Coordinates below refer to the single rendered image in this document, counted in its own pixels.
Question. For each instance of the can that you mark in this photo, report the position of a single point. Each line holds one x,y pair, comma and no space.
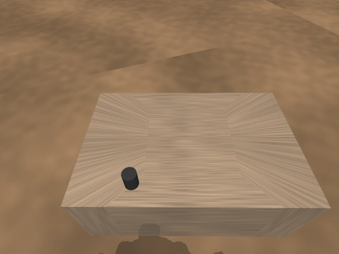
130,178

